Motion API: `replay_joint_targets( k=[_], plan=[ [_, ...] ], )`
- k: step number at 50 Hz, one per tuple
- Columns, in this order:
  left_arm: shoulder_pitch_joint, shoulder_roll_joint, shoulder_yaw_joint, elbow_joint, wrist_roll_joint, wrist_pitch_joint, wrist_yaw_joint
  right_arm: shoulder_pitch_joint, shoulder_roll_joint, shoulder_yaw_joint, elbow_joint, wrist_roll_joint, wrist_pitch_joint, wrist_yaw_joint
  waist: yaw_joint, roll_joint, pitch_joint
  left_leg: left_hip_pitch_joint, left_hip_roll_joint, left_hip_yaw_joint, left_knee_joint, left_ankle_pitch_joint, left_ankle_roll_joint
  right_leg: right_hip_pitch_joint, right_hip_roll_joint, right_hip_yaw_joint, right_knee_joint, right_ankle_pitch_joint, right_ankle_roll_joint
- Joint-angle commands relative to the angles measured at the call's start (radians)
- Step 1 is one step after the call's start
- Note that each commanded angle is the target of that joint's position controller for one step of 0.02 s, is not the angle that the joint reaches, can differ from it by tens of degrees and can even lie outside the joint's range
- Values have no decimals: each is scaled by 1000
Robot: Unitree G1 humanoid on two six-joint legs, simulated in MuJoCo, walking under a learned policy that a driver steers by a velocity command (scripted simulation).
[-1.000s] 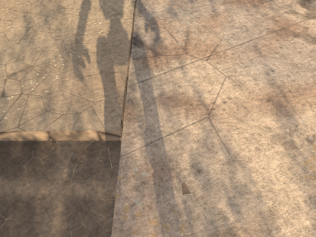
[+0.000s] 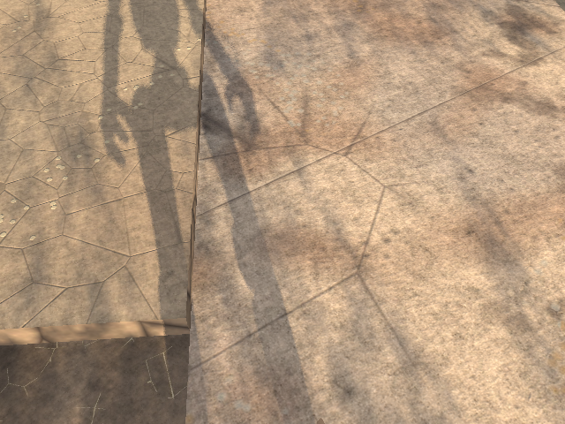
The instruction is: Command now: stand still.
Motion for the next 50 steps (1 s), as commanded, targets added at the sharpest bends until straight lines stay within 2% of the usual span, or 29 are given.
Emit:
replay_joint_targets(
  k=[1, 3, 5, 7, 9, 10, 12, 13, 14, 15, 16, 17, 18, 20, 22, 26, 31, 34, 36, 37, 38, 39, 40, 41, 42, 43, 45, 47, 50],
  plan=[
    [5, 115, 21, -15, 0, -5, 4, 11, -98, -16, -18, 0, -7, -6, 1, 5, -52, 4, 37, -34, -70, 212, 17, 32, -27, 20, -63, 262, -33],
    [30, 108, 22, 12, -6, 1, 5, 40, -100, -19, 6, 7, -4, -8, 1, 11, -55, -7, 17, -20, -75, -56, 32, 18, 9, -16, -48, -4, -42],
    [19, 113, 25, 8, -13, -2, 6, 42, -129, -29, 2, 18, -5, -12, -4, 43, 33, -76, 51, -82, -111, -388, 76, -96, 27, -26, -15, -309, -64],
    [-15, 93, 21, -10, -18, -29, 2, 97, -154, -37, 9, 28, -27, -11, -27, 94, 97, -65, 150, -232, -189, -521, 136, -211, 28, -36, 68, -311, -71],
    [-41, 62, 15, -24, -22, -58, -14, 151, -197, -54, 27, 32, -50, -7, -35, 182, 110, -35, 299, -450, -296, -561, 222, -262, 21, -61, 225, -177, -74],
    [-39, 61, 16, -26, -26, -69, -23, 135, -194, -54, 21, 30, -60, -5, -22, 178, 117, -58, 328, -484, -307, -523, 239, -255, -1, -42, 248, -172, -89],
    [35, 60, 18, 2, -33, -83, -35, 50, -173, -50, -10, 38, -69, 4, 39, 150, 103, -114, 282, -375, -262, -403, 196, -120, -3, -57, 101, -169, -118],
    [119, 69, 26, 41, -33, -85, -35, -5, -165, -48, -31, 43, -66, 9, 83, 123, 86, -201, 213, -272, -204, -327, 152, 50, 20, -72, -17, -106, -124],
    [210, 105, 40, 79, -26, -84, -33, -38, -136, -41, -49, 40, -70, 12, 113, 53, 56, -288, 141, -170, -64, -195, 107, 194, -12, 3, -66, -52, -127],
    [339, 194, 65, 107, -24, -87, -28, -64, -68, -22, -78, 34, -79, 14, 146, -188, 12, -450, 7, 6, 270, -103, 32, 341, -190, 308, -220, -175, -199],
    [414, 245, 72, 117, -12, -100, -40, -87, -76, -25, -109, 38, -93, 10, 166, -306, -6, -611, -50, -26, 525, -283, 19, 412, -367, 621, -320, -143, -303],
    [357, 165, 46, 103, 0, -114, -38, -62, -106, -36, -94, 56, -101, 14, 121, -152, 26, -679, -2, -147, 681, -270, 41, 399, -382, 573, -289, -91, -297],
    [305, 118, 32, 82, -2, -124, -37, -13, -96, -35, -72, 69, -105, 23, 84, -112, 35, -698, 25, -184, 716, -172, 68, 391, -340, 445, -279, -25, -249],
    [231, 96, 19, 61, -7, -125, -41, -15, -98, -45, -60, 58, -103, 28, 49, -83, 54, -690, 68, -182, 644, -16, 85, 355, -284, 240, -297, 158, -171],
    [241, 67, 7, 60, 11, -116, -36, -14, -69, -47, -57, 48, -89, 41, 43, -102, 31, -608, 73, -138, 593, 76, 68, 301, -227, 92, -305, 305, -138],
    [236, 120, 10, 49, 20, -109, -13, -145, -15, -28, -128, 37, -70, 54, 52, -63, 83, -561, 64, -71, 376, 217, 32, 186, -203, -47, -372, 352, -143],
    [296, 152, 19, 57, -1, -102, -3, -280, -16, -13, -213, 32, -66, 82, 72, -60, 118, -482, 51, 27, 191, 266, 68, 216, -236, -156, -371, 449, -137],
    [263, 192, 31, 36, -9, -89, 2, -241, -62, -33, -237, 31, -65, 96, 5, -103, 48, -355, -14, 92, 174, 163, 125, 301, -260, -211, -201, 937, -114],
    [219, 220, 40, 8, -7, -72, 8, -24, -140, -76, -196, 33, -57, 97, -117, -130, -86, -80, -81, 114, 147, 134, 175, 268, -252, -226, 104, 1146, -92],
    [204, 222, 38, -10, -6, -75, 5, 134, -200, -111, -159, 35, -47, 81, -196, -96, -160, 191, -69, 31, 94, 143, 214, 94, -213, -223, 352, 987, -61],
    [260, 104, 7, -51, 19, -95, -15, 215, -281, -128, -148, 36, -38, 58, -135, 165, -266, 541, 191, -435, 53, 14, 353, -321, -51, -210, 775, 115, -6],
    [253, 68, -10, -89, -13, -144, -34, 210, -278, -113, -166, 24, -50, 58, -102, 189, -411, 625, 353, -911, -175, -161, 466, -496, 73, 29, 988, -309, -14],
    [108, 152, 17, -131, -51, -172, -41, 184, -214, -96, -161, 16, -67, 57, -128, 119, -274, 531, 308, -793, -237, -147, 389, -602, 11, 100, 999, -232, -44],
    [71, 166, 20, -152, -56, -182, -36, 105, -173, -84, -174, 21, -83, 59, -83, 57, -158, 364, 269, -633, -247, -56, 346, -597, -38, 86, 915, -126, -61],
    [76, 167, 29, -139, -36, -179, -23, 21, -143, -74, -197, 20, -93, 65, -27, -26, -98, 198, 219, -520, -258, 53, 312, -524, -77, 79, 831, -71, -54],
    [107, 171, 39, -137, -20, -164, -15, -27, -123, -66, -215, 14, -98, 65, 16, -20, -77, 82, 179, -435, -270, 129, 293, -442, -107, 84, 762, -38, -43],
    [118, 153, 45, -157, -4, -134, -13, -31, -123, -62, -223, 15, -98, 55, 48, 12, -60, -41, 144, -372, -294, 193, 290, -370, -126, 75, 673, -22, -15],
    [53, 138, 44, -195, 15, -118, -7, 13, -155, -67, -220, 17, -98, 39, 41, 28, -38, -113, 123, -320, -309, 249, 293, -376, -117, 48, 564, 50, 22],
    [-90, 124, 38, -251, 16, -116, -4, 91, -180, -74, -214, 19, -94, 19, -10, 49, -15, -123, 84, -291, -297, 237, 256, -400, -76, 37, 318, 242, 46]
  ],
)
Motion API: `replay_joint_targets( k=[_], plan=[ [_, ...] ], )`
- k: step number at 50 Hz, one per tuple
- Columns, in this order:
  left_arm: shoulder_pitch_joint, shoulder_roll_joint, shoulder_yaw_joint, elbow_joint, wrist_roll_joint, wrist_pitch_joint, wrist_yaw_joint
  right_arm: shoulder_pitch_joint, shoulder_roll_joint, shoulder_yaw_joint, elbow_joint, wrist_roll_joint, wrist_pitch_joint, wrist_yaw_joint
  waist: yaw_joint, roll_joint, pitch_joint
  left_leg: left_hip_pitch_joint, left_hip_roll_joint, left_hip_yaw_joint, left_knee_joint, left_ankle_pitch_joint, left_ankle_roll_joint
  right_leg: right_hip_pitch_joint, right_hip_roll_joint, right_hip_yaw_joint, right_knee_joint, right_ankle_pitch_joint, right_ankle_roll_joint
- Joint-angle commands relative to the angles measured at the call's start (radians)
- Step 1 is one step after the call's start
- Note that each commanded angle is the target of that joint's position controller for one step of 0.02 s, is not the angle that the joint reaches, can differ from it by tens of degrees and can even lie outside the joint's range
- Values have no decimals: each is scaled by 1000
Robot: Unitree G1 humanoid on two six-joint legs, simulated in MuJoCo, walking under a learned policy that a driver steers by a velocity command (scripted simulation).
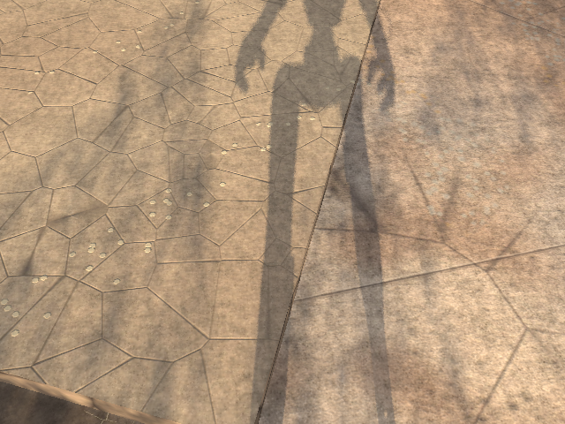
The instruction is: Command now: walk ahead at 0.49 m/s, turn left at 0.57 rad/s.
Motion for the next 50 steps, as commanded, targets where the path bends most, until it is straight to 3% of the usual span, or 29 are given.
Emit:
replay_joint_targets(
  k=[1, 4, 7, 9, 11, 12, 13, 14, 15, 16, 17, 18, 20, 22, 25, 29, 30, 31, 32, 33, 34, 36, 39, 42, 44, 47, 48, 49, 50],
  plan=[
    [-53, 43, 7, -72, 2, -1, 1, -17, -174, -38, -78, 6, -14, -22, 9, 84, 1, -114, 202, -185, -142, 107, 130, 76, 59, -45, -225, 192, 22],
    [-154, 34, -3, -112, -13, -9, -16, 35, -176, -38, -69, 14, -7, -27, -34, 107, -3, -83, 206, -211, -117, 61, 102, 131, 106, -51, -387, 276, 19],
    [-190, 68, 1, -141, -20, -21, -33, 75, -167, -37, -59, 18, 2, -32, -39, 113, -19, 30, 244, -289, -26, 61, 92, 138, 122, -20, -467, 233, 2],
    [-165, 97, 9, -147, -17, -31, -39, 66, -173, -42, -68, 13, 12, -41, -12, 137, -26, 88, 258, -339, 60, 153, 72, 178, 134, -13, -504, 143, -22],
    [-3, 138, 27, -115, 2, -44, -33, 33, -148, -34, -97, 7, 20, -44, 75, 150, -120, 77, 180, -310, 264, 341, 11, 416, 120, -31, -573, 210, -84],
    [150, 202, 40, -102, 28, -47, -27, 21, -100, -15, -132, -11, 17, -44, 131, 60, -290, -51, 120, -231, 530, 198, -37, 707, -49, 93, -486, 464, -154],
    [212, 247, 50, -81, 32, -27, -30, 236, -38, 4, -126, 4, 9, -40, 55, -264, -452, -392, -33, -122, 842, -494, -109, 1071, -313, 479, -468, 628, -358],
    [222, 175, 38, -88, 1, -12, -37, 267, -145, -9, -105, 16, 12, -39, 68, -222, -476, -486, 47, -154, 1010, -516, -126, 1058, -337, 614, -505, 436, -365],
    [165, 101, 17, -113, -3, -2, -34, 157, -194, -25, -115, 21, 24, -42, 96, -118, -331, -534, 74, -140, 1063, -442, -145, 935, -276, 456, -523, 409, -321],
    [95, 72, 2, -118, -1, 9, -32, 69, -194, -27, -133, 13, 34, -47, 86, -26, -225, -519, 106, -97, 1030, -379, -160, 779, -219, 311, -540, 474, -287],
    [64, 59, -6, -111, 4, 15, -35, 25, -180, -29, -147, -1, 42, -50, 70, -11, -154, -493, 130, -86, 979, -345, -165, 656, -175, 234, -560, 550, -279],
    [49, 51, -12, -100, 13, 16, -38, 34, -150, -27, -150, 1, 51, -48, 39, -32, -127, -428, 152, -79, 922, -330, -162, 565, -136, 168, -588, 577, -267],
    [25, 53, -12, -80, 17, 15, -44, 68, -82, -11, -149, 4, 62, -46, 6, -85, -119, -324, 152, -33, 766, -290, -167, 467, -85, 69, -630, 630, -267],
    [-1, 79, -5, -68, 11, 21, -39, 46, -62, -1, -158, -6, 64, -47, -2, -97, -145, -242, 157, -3, 602, -228, -177, 436, -82, 16, -640, 698, -280],
    [6, 105, 1, -48, -4, 41, -33, 16, -70, 7, -155, -12, 77, -44, 15, -109, -187, -120, 153, 30, 456, -102, -177, 423, -87, -15, -647, 629, -277],
    [14, 104, -8, -25, -21, 64, -32, -42, -89, 0, -162, -18, 94, -42, 17, -95, -125, -4, 134, 58, 209, -8, -132, 377, -77, 8, -620, 217, -237],
    [42, 67, -23, -10, -23, 65, -35, -44, -81, 1, -156, -27, 94, -43, 14, -77, -104, 70, 138, 44, 100, 37, -111, 333, -46, 15, -609, 88, -197],
    [88, 34, -37, 9, -14, 62, -43, -43, -109, -3, -164, -36, 93, -49, 19, -35, -94, 164, 202, -34, 44, 118, -84, 267, -11, 13, -585, -36, -133],
    [136, 1, -47, 14, 13, 59, -55, -27, -175, -13, -171, -43, 97, -60, 60, 105, -98, 230, 350, -165, 63, 342, -40, 197, 73, -57, -466, -222, -71],
    [182, -16, -51, 9, -5, 65, -50, -73, -157, -8, -162, -46, 97, -58, 107, 238, -128, 68, 419, -186, 44, 180, 48, 293, 89, -97, -440, -272, -43],
    [122, 43, -41, 4, -7, 75, -42, -142, -121, -4, -188, -40, 88, -48, 85, 192, -72, -14, 359, -157, 26, 48, 35, 338, 90, -94, -433, -197, -26],
    [61, 88, -24, -20, -10, 94, -26, -133, -155, -19, -185, -38, 77, -51, 58, 192, -42, -2, 304, -100, 45, 0, -20, 284, 108, -104, -389, -89, -25],
    [83, 96, -12, -41, -22, 111, -23, -77, -174, -36, -179, -23, 76, -70, 43, 176, -52, 33, 368, -106, 75, 150, 14, 224, 115, -109, -276, -72, -40],
    [75, 73, -3, -65, -21, 123, -33, -95, -176, -43, -197, -21, 78, -94, 31, 216, -85, 41, 489, -166, 79, 317, 92, 173, 107, -121, -94, -328, -40],
    [74, 64, 0, -82, -27, 135, -42, -132, -187, -49, -206, -17, 76, -101, 38, 183, -79, 19, 506, -141, 86, 364, 90, 178, 80, -113, -79, -382, -45],
    [159, 66, 11, -57, -23, 148, -51, -206, -176, -51, -208, 5, 85, -97, 92, 133, -97, -79, 408, 22, 204, 255, -16, 381, 134, -176, -329, -91, -70],
    [160, 97, 25, -66, -14, 147, -49, -137, -145, -47, -185, 0, 90, -88, 76, 16, -85, -141, 336, 112, 347, 67, -82, 448, 126, -96, -454, 82, -99],
    [156, 252, 61, -104, -5, 144, -31, -123, -75, -27, -222, -36, 93, -84, 46, -325, -68, -421, 166, 223, 672, -346, -207, 563, -138, 349, -580, 399, -246],
    [219, 232, 42, -125, 35, 125, -40, -223, -90, -26, -245, -28, 86, -86, 134, -273, -164, -462, 92, 26, 925, -566, -208, 579, -252, 524, -630, 515, -406]
  ],
)
Over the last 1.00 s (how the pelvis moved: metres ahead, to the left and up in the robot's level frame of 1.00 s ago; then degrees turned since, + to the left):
0.37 0.06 0.01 21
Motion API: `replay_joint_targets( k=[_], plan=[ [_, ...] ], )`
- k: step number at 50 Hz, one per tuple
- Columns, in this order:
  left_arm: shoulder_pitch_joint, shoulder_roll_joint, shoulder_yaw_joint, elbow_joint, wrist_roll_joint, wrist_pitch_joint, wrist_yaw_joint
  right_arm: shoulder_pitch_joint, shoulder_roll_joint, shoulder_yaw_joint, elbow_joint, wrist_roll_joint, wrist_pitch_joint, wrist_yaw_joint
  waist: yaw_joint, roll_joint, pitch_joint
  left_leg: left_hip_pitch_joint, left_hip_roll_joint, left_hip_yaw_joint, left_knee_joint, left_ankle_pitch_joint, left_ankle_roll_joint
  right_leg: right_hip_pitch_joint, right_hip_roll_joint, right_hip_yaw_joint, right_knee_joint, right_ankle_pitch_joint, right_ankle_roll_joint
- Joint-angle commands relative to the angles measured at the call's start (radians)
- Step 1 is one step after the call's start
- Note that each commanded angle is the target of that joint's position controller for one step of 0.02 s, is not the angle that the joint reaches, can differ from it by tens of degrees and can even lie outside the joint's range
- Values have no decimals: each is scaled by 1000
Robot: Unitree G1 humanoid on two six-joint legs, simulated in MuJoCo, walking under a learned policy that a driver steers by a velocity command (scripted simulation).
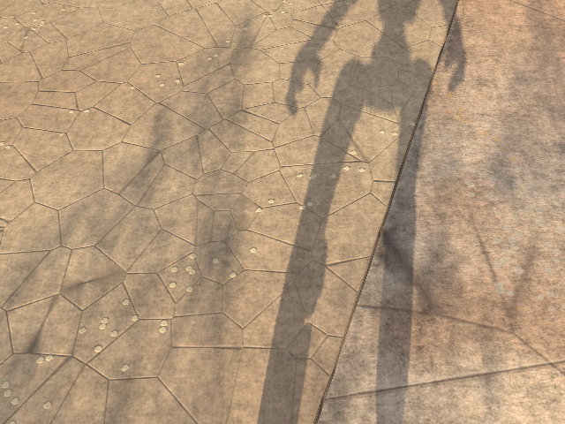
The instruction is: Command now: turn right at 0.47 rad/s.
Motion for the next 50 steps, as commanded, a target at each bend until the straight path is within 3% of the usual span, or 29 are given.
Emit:
replay_joint_targets(
  k=[1, 3, 5, 8, 11, 17, 19, 25, 28, 29, 30, 31, 32, 33, 34, 36, 37, 40, 42, 43, 44, 45, 46, 47, 50],
  plan=[
    [80, 194, 33, -93, 40, -45, -1, -72, -74, -15, -105, 8, -17, 5, 51, -205, -160, -323, -99, -150, 534, -207, -9, 297, -384, 583, -345, 689, -308],
    [-3, 171, 31, -112, -1, -53, 12, -39, -97, -24, -66, -1, -19, -4, 10, -71, -129, -368, -65, -156, 532, -34, 5, 300, -288, 442, -295, 626, -201],
    [-21, 144, 20, -126, -17, -41, 23, -20, -103, -29, -61, 1, -17, -7, -11, -91, -134, -308, -67, -155, 510, 57, -2, 267, -233, 401, -310, 592, -164],
    [15, 140, 21, -141, -16, -35, 36, -23, -81, -22, -72, 8, -23, -1, 1, -111, -149, -314, -87, -160, 422, 116, -16, 330, -211, 391, -328, 585, -161],
    [23, 152, 26, -161, -15, -27, 45, -33, -91, -24, -77, 6, -27, -1, 7, -128, -143, -322, -94, -178, 334, 131, -29, 344, -215, 435, -347, 490, -163],
    [-9, 153, 34, -202, -14, -9, 52, -36, -91, -26, -73, 9, -36, 6, 5, -161, -96, -243, -102, -186, 131, 149, -42, 239, -162, 496, -371, 215, -146],
    [-9, 146, 35, -213, -19, -4, 54, -54, -98, -29, -75, 13, -48, 14, 18, -138, -95, -239, -105, -187, 47, 140, -38, 286, -143, 513, -370, 169, -129],
    [9, 143, 35, -208, -6, 10, 42, -34, -105, -25, -68, 27, -72, 41, 36, -199, -140, -32, -106, -159, -189, 62, -16, 319, -154, 568, -330, 357, -153],
    [-20, 127, 26, -208, -22, 17, 41, 31, -98, -21, -39, 21, -82, 59, -9, -174, -143, 104, -101, -135, -448, 229, 19, 297, -126, 557, -294, 423, -126],
    [-6, 118, 24, -205, -27, 16, 42, 48, -111, -23, -28, 11, -84, 63, -14, -139, -143, 183, -78, -143, -524, 355, 39, 256, -96, 529, -283, 374, -90],
    [20, 104, 19, -199, -18, 10, 39, 45, -132, -24, -32, 1, -82, 64, -3, -88, -150, 276, -13, -174, -521, 445, 66, 190, -64, 484, -251, 299, -50],
    [74, 75, 11, -192, 4, 0, 27, 34, -179, -27, -49, -16, -74, 59, 38, 72, -159, 366, 137, -294, -475, 732, 138, 72, 29, 381, -124, 47, 0],
    [59, 88, 19, -201, -3, -11, 22, 18, -176, -24, -43, -27, -69, 59, 35, 190, -104, 312, 231, -372, -469, 851, 249, -32, 110, 258, -55, -166, 48],
    [29, 125, 30, -209, 3, -17, 23, -2, -163, -22, -50, -23, -72, 59, 7, 192, -90, 259, 276, -418, -495, 797, 310, -45, 90, 217, 68, -269, 87],
    [-5, 148, 42, -211, -2, -15, 27, -7, -156, -20, -49, -14, -75, 54, -10, 158, -77, 261, 260, -410, -493, 762, 313, -77, 71, 206, 178, -274, 112],
    [10, 122, 42, -192, -5, 4, 32, -28, -148, -12, -44, 7, -79, 50, 1, 126, -53, 259, 221, -349, -461, 814, 292, -109, 42, 205, 282, -239, 153],
    [24, 90, 33, -185, -5, 10, 31, -34, -138, -7, -38, 11, -76, 51, 9, 121, -50, 259, 193, -315, -446, 848, 279, -99, 28, 190, 262, -218, 164],
    [-17, 10, 1, -189, -11, 5, 23, -21, -118, 0, -25, 5, -54, 59, -19, 157, -64, 244, 112, -234, -413, 894, 240, 33, -1, 93, 16, -133, 165],
    [3, 23, 8, -177, -20, 4, 21, -5, -120, 7, -15, 11, -45, 63, -5, 159, -73, 237, 97, -234, -393, 855, 222, 145, 10, 50, -207, 40, 150],
    [9, 38, 11, -173, -13, 5, 23, 27, -115, 11, -3, 15, -50, 67, -3, 136, -66, 219, 85, -238, -404, 764, 190, 215, 7, 62, -335, 205, 131],
    [6, 82, 18, -182, -6, 5, 30, 63, -105, 17, 6, 0, -65, 72, -17, 86, -79, 178, 65, -235, -407, 630, 141, 306, -39, 135, -343, 381, 109],
    [15, 156, 32, -188, -1, 7, 41, 102, -107, 19, 9, -23, -82, 82, -57, -42, -107, 133, 10, -189, -395, 477, 92, 371, -109, 198, -245, 601, 67],
    [14, 113, 23, -168, 5, 7, 32, 110, -88, 26, 25, -17, -86, 82, -50, -108, -133, 185, -25, -133, -418, 332, 51, 312, -98, 182, -214, 475, 22],
    [18, 85, 19, -169, 2, 3, 22, 56, -115, 24, 29, -13, -82, 82, -8, -69, -79, 168, -42, -116, -392, 291, 26, 276, -78, 186, -233, 398, 11],
    [16, 72, 10, -152, 6, -14, 22, 50, -95, 29, 37, -3, -63, 67, -13, -90, -45, 156, -41, -116, -379, 315, 23, 231, -74, 191, -251, 348, 18]
  ],
)
Over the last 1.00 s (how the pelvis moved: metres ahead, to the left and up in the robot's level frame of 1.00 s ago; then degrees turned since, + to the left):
0.28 -0.07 -0.03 3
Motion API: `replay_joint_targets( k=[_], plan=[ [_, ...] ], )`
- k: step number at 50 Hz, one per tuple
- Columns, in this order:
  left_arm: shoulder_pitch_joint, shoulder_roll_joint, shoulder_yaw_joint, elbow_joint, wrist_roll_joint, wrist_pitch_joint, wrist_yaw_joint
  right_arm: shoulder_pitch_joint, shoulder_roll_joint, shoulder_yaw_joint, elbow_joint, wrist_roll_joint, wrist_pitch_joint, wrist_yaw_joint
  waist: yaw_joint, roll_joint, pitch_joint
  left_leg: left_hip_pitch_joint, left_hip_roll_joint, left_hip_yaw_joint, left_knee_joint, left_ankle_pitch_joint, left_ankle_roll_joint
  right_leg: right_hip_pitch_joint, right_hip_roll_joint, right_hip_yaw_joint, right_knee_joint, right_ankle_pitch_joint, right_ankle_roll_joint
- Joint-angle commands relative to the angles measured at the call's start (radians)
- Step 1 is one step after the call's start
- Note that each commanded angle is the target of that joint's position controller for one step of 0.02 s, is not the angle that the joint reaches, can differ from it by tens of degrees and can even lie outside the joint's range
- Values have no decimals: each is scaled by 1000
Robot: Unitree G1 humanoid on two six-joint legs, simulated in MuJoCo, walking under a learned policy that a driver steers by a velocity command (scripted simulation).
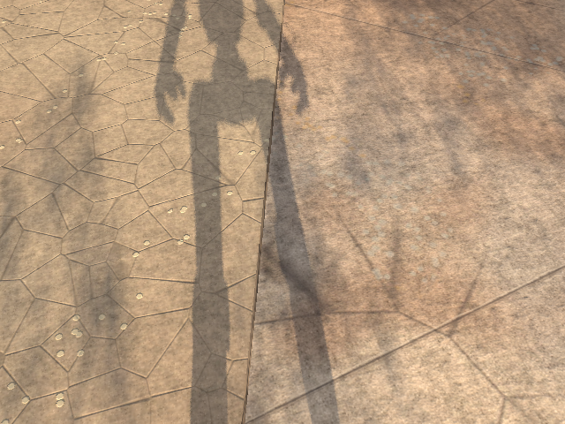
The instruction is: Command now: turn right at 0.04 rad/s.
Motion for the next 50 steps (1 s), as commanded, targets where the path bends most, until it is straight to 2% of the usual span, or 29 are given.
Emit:
replay_joint_targets(
  k=[1, 3, 5, 7, 8, 10, 12, 13, 14, 15, 16, 17, 19, 21, 25, 28, 31, 33, 34, 35, 36, 37, 38, 39, 40, 41, 42, 46, 50],
  plan=[
    [-9, 116, 26, -55, 4, -28, 4, 19, -125, -30, -33, 3, 0, -14, -7, -89, -43, -61, 5, 18, -41, 184, 11, 68, -82, 89, -74, 314, -38],
    [6, 106, 22, -43, 3, -29, 8, 42, -114, -28, -10, 3, 4, -19, -7, -93, -62, -55, -11, 37, -32, 110, 9, 68, -75, 88, -87, 192, -40],
    [26, 143, 32, -40, -7, -23, 17, 37, -106, -27, -4, 13, 6, -24, 11, -128, -28, -129, -56, 95, 54, -82, 20, 36, -92, 147, -144, -220, -84],
    [81, 174, 37, -31, -10, -27, 21, -3, -98, -26, -29, 24, -12, -24, 35, -201, 46, -251, -62, 117, 179, -144, 39, -4, -202, 340, -272, -520, -162],
    [104, 181, 38, -22, -12, -34, 23, -24, -98, -26, -41, 29, -25, -21, 41, -219, 80, -269, -47, 95, 233, -152, 58, -44, -252, 431, -316, -552, -197],
    [80, 174, 35, -21, -17, -51, 26, 4, -100, -30, -38, 38, -50, -9, 11, -234, 87, -282, -9, 60, 273, -196, 106, -59, -291, 465, -325, -494, -216],
    [-39, 155, 29, -53, -35, -45, 21, 132, -85, -29, 19, 34, -70, 9, -74, -191, 65, -34, -15, 94, 29, -82, 159, -184, -214, 303, -281, -378, -161],
    [-85, 120, 19, -68, -36, -39, 21, 222, -106, -38, 60, 20, -71, 12, -118, -124, 59, 97, -3, 28, -86, -23, 173, -269, -145, 217, -158, -304, -105],
    [-135, 42, -2, -100, -26, -48, 16, 339, -187, -58, 95, 11, -73, 9, -146, 87, 15, 236, 165, -216, -214, -62, 204, -371, -36, 54, 153, -171, -33],
    [-139, 75, 12, -143, -33, -68, 23, 366, -288, -79, 82, -1, -76, 23, -134, 234, 32, 299, 338, -577, -324, -127, 320, -584, 42, -7, 359, -266, 1],
    [-110, 108, 22, -136, -57, -85, 23, 321, -266, -74, 64, -12, -83, 23, -106, 185, 68, 241, 389, -661, -346, -197, 385, -648, -3, 69, 510, -297, -5],
    [-53, 116, 25, -107, -62, -94, 12, 267, -196, -57, 45, 4, -84, 14, -74, 137, 105, 265, 345, -557, -327, -220, 357, -702, -45, 86, 582, -204, -10],
    [-49, 109, 27, -83, -37, -110, -5, 232, -161, -44, 36, 14, -75, 5, -61, 106, 105, 259, 256, -355, -342, -89, 277, -706, -90, 36, 568, -34, -16],
    [-84, 87, 24, -86, -23, -115, -26, 263, -119, -28, 42, 8, -63, 0, -72, 101, 81, 235, 205, -215, -348, 168, 244, -643, -99, -16, 506, 74, 0],
    [-196, 17, -3, -125, -31, -119, -51, 299, -153, -27, 45, 6, -47, -14, -104, 87, 75, 142, 160, -58, -355, 360, 228, -499, -77, -88, 251, 224, 22],
    [-256, 35, -1, -148, -41, -118, -61, 324, -186, -33, 50, 14, -48, -17, -114, 113, 109, 100, 186, -41, -386, 339, 230, -404, -57, -102, 119, 291, 14],
    [-266, 67, 9, -162, -42, -116, -67, 329, -199, -45, 61, 30, -42, -18, -87, 114, 126, 172, 235, -35, -353, 430, 209, -386, -56, -84, 48, 276, -26],
    [-210, 103, 27, -155, -35, -116, -64, 314, -219, -56, 59, 30, -37, -20, -34, 136, 61, 223, 241, -13, -247, 741, 187, -273, -21, -104, 31, 225, -60],
    [-109, 132, 45, -130, -31, -114, -57, 304, -229, -61, 57, 28, -31, -22, 29, 142, -19, 228, 221, 16, -112, 931, 174, -134, 9, -130, 21, 218, -86],
    [59, 161, 63, -81, -32, -109, -44, 298, -222, -58, 52, 25, -27, -24, 114, 129, -124, 138, 178, 51, 84, 992, 148, 110, 19, -142, 14, 252, -110],
    [221, 225, 80, -46, -28, -98, -28, 311, -175, -43, 25, 4, -32, -25, 164, 4, -274, -115, 122, 54, 384, 662, 120, 448, -172, 91, 56, 250, -164],
    [262, 305, 84, -8, -14, -101, -40, 473, -3, 4, 20, 11, -51, -15, 63, -356, -461, -407, -96, 21, 782, -196, 61, 692, -416, 612, -134, -7, -340],
    [249, 190, 60, -6, -8, -100, -37, 392, -119, -26, 38, 45, -74, -4, 109, -252, -397, -521, -56, -76, 942, -207, 65, 605, -395, 699, -258, -161, -323],
    [164, 153, 47, -4, -16, -104, -33, 240, -171, -44, -13, 68, -84, -3, 100, -174, -192, -610, -4, -25, 968, -133, 80, 451, -363, 524, -259, -119, -277],
    [92, 140, 39, -8, -17, -108, -33, 171, -156, -39, -33, 58, -91, -11, 67, -57, -113, -577, 46, -4, 926, -36, 86, 297, -323, 401, -278, 4, -258],
    [43, 120, 33, -9, -8, -115, -37, 150, -142, -42, -39, 41, -90, -15, 29, -37, -70, -537, 75, 1, 875, 24, 86, 186, -279, 317, -301, 108, -248],
    [22, 100, 28, -2, 4, -121, -36, 173, -126, -43, -35, 38, -80, -13, -6, -76, -65, -486, 100, -8, 867, 52, 89, 123, -254, 263, -335, 151, -247],
    [32, 91, 25, 57, -12, -142, -35, 178, -80, -37, -44, 30, -38, -18, -54, -82, 6, -526, 119, 11, 853, 72, 61, -1, -236, 148, -414, 242, -268],
    [99, 92, 17, 112, -9, -121, -18, 36, -68, -28, -109, 15, -36, -12, -35, -54, 51, -748, 147, 12, 810, 175, 27, 55, -234, 106, -410, 275, -267]
  ],
)
Over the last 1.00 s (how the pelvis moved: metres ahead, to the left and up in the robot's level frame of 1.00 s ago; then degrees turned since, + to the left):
0.00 0.01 0.02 -18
